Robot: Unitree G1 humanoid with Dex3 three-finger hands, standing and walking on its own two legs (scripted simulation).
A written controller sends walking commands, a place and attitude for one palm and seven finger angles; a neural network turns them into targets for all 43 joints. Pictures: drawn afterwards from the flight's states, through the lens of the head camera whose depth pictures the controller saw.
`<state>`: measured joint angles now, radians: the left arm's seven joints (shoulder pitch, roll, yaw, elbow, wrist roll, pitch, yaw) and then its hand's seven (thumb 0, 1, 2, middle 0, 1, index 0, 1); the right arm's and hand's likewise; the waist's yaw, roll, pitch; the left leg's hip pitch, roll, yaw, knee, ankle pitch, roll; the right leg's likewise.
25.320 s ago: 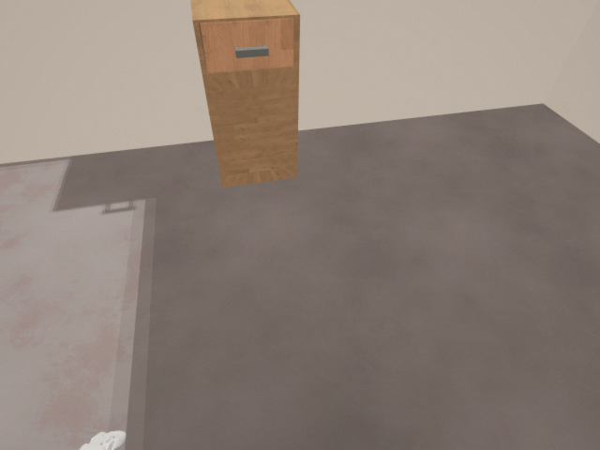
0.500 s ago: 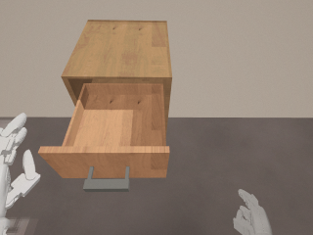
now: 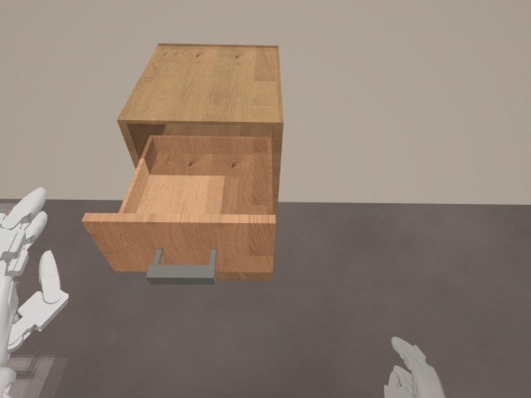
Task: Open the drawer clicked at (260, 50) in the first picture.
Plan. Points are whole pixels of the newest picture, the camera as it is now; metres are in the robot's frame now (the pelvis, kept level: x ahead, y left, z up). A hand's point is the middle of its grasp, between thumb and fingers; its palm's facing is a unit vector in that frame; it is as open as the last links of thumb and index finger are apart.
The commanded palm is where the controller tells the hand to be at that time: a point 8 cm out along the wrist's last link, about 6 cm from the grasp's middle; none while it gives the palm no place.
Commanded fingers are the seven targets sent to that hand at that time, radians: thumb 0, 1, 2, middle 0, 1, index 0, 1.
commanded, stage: step back with the hand held close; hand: left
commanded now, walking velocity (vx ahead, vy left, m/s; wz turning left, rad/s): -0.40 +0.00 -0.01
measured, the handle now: (184, 264) +0.37 +0.18 -0.08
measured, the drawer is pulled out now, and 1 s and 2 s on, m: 0.30 0.30 0.30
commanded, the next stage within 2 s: stop stepping back and stand still in 0.24 s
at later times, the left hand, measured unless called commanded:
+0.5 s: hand out of the picture +0.07 +0.24 +0.16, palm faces +0.39 -0.81 -0.43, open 7.5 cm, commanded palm +0.01 +0.28 +0.18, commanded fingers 0.00 0.90 0.90 -0.20 -0.30 -0.20 -0.30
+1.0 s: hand out of the picture +0.02 +0.21 +0.15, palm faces +0.29 -0.84 -0.46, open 7.5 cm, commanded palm -0.04 +0.27 +0.18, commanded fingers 0.00 0.90 0.90 -0.20 -0.30 -0.20 -0.30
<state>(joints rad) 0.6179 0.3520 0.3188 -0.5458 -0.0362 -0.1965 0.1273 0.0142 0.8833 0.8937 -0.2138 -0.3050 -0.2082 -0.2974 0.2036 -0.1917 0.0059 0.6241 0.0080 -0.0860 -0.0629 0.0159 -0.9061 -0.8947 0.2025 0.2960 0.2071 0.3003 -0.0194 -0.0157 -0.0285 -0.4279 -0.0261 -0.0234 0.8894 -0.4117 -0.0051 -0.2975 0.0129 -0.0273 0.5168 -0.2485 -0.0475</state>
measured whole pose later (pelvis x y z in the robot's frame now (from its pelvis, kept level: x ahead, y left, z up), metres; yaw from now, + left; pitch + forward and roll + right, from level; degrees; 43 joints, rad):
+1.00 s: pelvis -0.17 -0.01 +0.01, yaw -1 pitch +1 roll +2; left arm 0.67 0.36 0.33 -0.52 -0.01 -0.22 0.14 0.01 0.88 0.89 -0.21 -0.30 -0.21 -0.30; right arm 0.25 -0.22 -0.02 0.65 0.00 -0.10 -0.06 0.02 -0.91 -0.90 0.20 0.30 0.20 0.30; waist -0.05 -0.05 -0.04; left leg -0.33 -0.01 0.07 0.68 -0.35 0.02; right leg -0.22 0.02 -0.05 0.38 -0.19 -0.08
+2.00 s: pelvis -0.18 +0.02 +0.01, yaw +0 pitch -2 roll +0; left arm 0.26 0.16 -0.01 1.14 0.02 0.01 0.03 0.00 0.90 0.89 -0.20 -0.30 -0.20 -0.29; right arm 0.31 -0.12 0.01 1.13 -0.01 0.00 -0.03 0.01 -0.91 -0.90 0.20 0.30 0.20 0.30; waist -0.02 0.02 0.06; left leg -0.12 -0.03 0.05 0.38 -0.22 0.04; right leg -0.15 0.00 0.00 0.39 -0.19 0.00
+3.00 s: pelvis -0.16 +0.02 +0.01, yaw +0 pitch -2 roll +0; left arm 0.24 0.15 0.01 1.15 0.02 -0.01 0.03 0.00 0.90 0.89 -0.20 -0.30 -0.20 -0.29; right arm 0.27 -0.14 -0.01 1.13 -0.01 -0.01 -0.04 0.01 -0.91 -0.90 0.20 0.29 0.20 0.30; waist -0.02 0.01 0.07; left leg -0.10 -0.03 0.05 0.35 -0.22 0.04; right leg -0.13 0.00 0.00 0.37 -0.20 -0.01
